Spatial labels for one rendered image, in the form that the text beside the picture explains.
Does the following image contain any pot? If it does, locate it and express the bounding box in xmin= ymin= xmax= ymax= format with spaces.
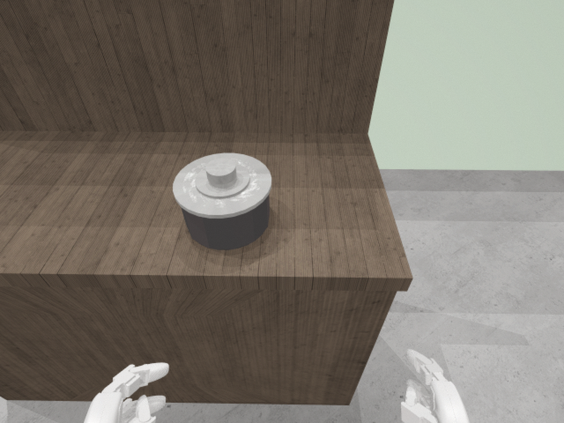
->
xmin=182 ymin=196 xmax=270 ymax=250

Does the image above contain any knob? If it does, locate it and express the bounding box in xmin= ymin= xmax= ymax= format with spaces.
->
xmin=205 ymin=158 xmax=236 ymax=185

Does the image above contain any table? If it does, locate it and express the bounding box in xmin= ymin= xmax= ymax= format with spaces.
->
xmin=0 ymin=0 xmax=413 ymax=405

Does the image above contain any lid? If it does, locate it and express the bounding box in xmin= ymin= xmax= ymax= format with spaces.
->
xmin=173 ymin=153 xmax=271 ymax=219

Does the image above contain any robot left hand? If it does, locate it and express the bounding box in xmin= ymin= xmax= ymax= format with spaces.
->
xmin=84 ymin=363 xmax=169 ymax=423

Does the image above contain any robot right hand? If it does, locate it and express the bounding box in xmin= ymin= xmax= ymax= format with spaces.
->
xmin=401 ymin=349 xmax=470 ymax=423

